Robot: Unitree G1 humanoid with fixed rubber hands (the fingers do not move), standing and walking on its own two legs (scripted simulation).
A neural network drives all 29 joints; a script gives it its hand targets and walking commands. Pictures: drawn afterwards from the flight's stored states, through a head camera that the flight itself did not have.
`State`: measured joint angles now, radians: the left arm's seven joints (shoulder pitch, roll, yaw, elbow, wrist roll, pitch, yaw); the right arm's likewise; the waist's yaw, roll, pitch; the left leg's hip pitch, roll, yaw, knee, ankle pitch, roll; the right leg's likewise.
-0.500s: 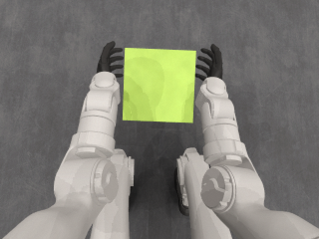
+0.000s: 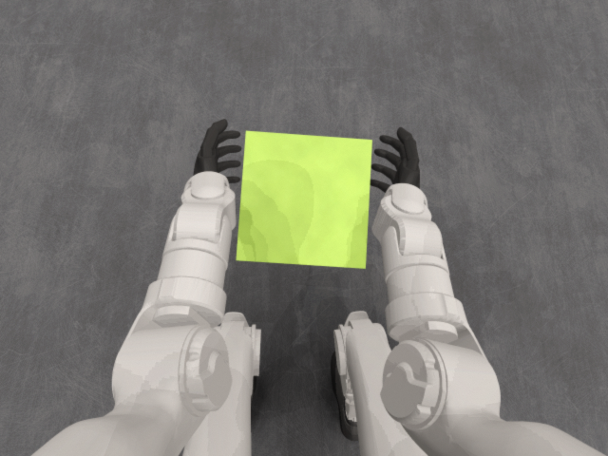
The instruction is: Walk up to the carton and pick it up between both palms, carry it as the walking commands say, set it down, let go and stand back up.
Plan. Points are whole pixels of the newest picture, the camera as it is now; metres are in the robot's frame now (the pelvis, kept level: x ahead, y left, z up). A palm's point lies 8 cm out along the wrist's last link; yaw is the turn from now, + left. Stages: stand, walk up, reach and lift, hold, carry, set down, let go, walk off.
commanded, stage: reach and lift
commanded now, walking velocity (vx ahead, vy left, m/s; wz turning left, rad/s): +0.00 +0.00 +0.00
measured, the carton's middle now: (303, 206) +0.46 -0.01 -0.13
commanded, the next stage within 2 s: none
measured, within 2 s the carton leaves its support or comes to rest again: neither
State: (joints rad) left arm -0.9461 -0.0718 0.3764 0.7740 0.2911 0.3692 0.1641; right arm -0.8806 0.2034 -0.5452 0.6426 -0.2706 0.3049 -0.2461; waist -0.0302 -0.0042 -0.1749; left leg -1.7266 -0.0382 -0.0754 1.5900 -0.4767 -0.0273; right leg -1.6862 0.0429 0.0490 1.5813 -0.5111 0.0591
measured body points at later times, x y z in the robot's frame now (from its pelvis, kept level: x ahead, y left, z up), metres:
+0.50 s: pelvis +0.02 +0.00 +0.06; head +0.18 +0.02 +0.49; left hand +0.45 +0.13 +0.03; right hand +0.44 -0.13 +0.03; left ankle +0.10 +0.12 -0.52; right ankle +0.09 -0.14 -0.52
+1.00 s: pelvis +0.04 +0.00 +0.13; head +0.16 +0.01 +0.57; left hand +0.43 +0.13 +0.10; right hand +0.42 -0.13 +0.10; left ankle +0.10 +0.12 -0.52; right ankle +0.09 -0.14 -0.52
